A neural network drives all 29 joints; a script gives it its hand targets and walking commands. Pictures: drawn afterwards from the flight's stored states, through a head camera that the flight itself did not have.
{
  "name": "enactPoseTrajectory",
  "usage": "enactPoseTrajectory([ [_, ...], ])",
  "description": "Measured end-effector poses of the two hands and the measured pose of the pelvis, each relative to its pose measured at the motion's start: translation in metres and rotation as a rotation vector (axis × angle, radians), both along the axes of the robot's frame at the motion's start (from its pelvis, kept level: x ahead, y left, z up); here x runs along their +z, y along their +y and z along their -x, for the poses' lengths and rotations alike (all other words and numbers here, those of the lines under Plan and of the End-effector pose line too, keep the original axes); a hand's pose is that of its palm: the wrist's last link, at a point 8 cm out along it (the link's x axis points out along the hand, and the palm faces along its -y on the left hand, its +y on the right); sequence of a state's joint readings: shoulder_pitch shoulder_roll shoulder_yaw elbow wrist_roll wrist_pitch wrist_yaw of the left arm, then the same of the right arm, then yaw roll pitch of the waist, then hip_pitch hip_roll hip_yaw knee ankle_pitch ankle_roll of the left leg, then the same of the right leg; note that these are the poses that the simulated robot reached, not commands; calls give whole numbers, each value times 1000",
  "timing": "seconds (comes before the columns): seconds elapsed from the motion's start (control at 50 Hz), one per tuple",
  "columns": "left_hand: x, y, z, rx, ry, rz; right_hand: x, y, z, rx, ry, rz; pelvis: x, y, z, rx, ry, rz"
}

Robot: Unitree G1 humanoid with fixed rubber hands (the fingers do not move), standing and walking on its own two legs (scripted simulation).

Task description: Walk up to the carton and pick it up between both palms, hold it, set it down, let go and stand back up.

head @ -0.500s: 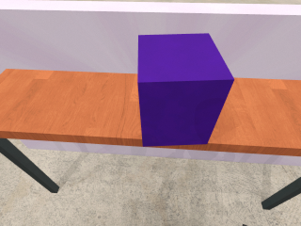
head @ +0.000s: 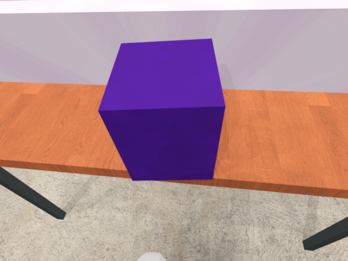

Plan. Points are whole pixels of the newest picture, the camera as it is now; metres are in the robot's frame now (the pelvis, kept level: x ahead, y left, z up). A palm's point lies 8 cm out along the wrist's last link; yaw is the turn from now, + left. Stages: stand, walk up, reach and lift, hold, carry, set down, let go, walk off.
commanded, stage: walk up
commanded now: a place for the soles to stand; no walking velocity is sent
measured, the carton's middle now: (169, 114) +0.41 +0.04 +0.12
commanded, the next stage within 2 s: none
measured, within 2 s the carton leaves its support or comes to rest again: neither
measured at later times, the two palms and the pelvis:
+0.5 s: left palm out of the picture +0.07 +0.28 -0.11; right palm out of the picture +0.07 -0.23 -0.10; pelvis +0.01 +0.04 +0.01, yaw -4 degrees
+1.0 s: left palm out of the picture +0.09 +0.32 -0.11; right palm out of the picture +0.06 -0.19 -0.11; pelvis +0.03 +0.07 +0.01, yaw -8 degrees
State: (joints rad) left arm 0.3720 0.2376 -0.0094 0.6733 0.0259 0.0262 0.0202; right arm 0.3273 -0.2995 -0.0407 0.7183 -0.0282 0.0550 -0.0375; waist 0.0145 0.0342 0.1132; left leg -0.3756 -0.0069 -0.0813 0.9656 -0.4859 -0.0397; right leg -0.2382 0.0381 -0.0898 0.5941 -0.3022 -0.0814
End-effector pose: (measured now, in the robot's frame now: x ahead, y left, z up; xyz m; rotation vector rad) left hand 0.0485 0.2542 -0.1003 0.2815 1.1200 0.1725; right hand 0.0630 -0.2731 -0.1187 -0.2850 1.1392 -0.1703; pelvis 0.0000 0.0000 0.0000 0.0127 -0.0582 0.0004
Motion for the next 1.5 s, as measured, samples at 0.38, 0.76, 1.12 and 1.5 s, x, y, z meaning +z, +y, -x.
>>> enactPoseTrajectory([
  [0.38,-4,8,-6,-3,-10,30,-1,32,-20,-44,9,-35,4,16,-12,-51,-3,31],
  [0.76,-10,67,-32,-72,10,47,11,89,17,-140,13,-59,11,67,-18,-112,31,12],
  [1.12,-11,58,-46,-97,66,35,7,81,5,-161,10,-56,11,68,-29,-141,40,2],
  [1.5,-11,48,-62,-152,40,21,3,66,34,-213,46,-44,9,62,-19,-181,39,3],
])
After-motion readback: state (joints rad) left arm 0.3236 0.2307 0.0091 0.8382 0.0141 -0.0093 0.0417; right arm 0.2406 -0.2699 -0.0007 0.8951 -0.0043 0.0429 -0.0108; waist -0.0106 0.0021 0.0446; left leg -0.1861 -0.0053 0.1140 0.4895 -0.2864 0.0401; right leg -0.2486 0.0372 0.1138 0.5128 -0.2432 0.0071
